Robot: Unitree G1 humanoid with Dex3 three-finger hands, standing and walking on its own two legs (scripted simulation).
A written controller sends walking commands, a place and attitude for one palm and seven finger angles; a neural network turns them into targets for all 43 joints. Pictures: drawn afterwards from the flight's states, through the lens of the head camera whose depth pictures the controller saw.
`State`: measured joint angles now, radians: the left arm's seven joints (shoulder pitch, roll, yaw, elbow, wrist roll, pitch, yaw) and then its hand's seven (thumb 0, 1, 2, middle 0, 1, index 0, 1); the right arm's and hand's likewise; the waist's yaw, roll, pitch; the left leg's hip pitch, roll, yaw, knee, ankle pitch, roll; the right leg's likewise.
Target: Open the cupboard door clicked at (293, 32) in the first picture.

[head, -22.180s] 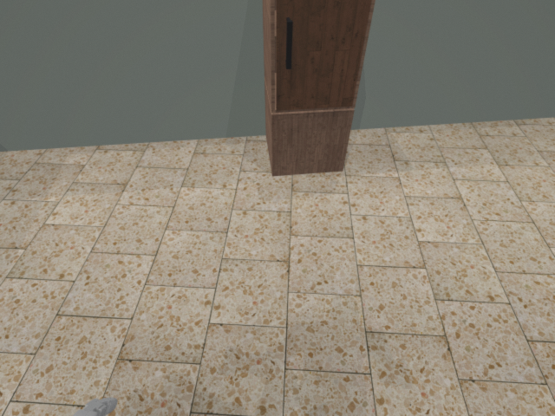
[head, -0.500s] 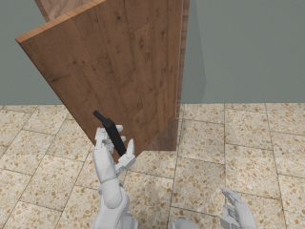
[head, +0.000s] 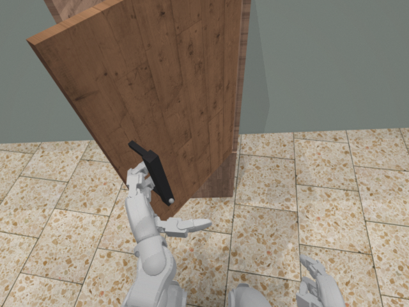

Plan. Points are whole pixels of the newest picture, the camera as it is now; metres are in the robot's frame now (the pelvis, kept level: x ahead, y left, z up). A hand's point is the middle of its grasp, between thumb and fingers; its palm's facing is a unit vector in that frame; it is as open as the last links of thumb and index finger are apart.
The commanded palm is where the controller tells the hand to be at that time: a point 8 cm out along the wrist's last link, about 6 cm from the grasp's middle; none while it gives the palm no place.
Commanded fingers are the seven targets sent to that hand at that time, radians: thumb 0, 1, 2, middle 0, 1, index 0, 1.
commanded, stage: open thumb and fingers to let go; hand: left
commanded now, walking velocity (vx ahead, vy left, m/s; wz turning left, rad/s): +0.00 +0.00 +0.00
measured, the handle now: (153, 176) +0.36 +0.11 +0.05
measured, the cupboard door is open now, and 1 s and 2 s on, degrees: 50 48 48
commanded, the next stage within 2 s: slide the hand sideways off the handle in 0.08 s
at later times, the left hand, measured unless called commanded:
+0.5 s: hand (161, 214) +0.28 +0.08 +0.05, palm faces -0.07 -0.99 +0.10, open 16.4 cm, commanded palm +0.25 +0.13 +0.04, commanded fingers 0.00 -0.50 0.30 -0.15 -0.30 -0.15 -0.30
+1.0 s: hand (142, 239) +0.24 +0.11 +0.05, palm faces -0.04 -1.00 +0.03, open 16.3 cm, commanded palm +0.20 +0.16 +0.04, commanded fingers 0.00 -0.50 0.30 -0.15 -0.30 -0.15 -0.30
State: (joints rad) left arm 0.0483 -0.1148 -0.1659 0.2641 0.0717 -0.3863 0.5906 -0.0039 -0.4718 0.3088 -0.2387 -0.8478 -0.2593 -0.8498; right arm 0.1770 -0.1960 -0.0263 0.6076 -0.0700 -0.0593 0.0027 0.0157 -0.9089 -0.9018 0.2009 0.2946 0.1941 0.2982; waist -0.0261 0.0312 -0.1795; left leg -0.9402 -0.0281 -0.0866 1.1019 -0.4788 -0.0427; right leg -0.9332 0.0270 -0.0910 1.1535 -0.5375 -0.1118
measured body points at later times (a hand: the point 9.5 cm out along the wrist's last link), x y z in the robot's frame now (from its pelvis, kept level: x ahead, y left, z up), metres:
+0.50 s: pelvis +0.00 +0.07 +0.00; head +0.06 +0.06 +0.44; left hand +0.28 +0.14 +0.05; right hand +0.15 -0.16 -0.10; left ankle +0.03 +0.17 -0.65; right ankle +0.01 -0.05 -0.65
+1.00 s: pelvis +0.01 +0.08 -0.01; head +0.08 +0.08 +0.44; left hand +0.23 +0.16 +0.05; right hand +0.21 -0.13 -0.08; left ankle +0.03 +0.17 -0.65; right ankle +0.01 -0.05 -0.65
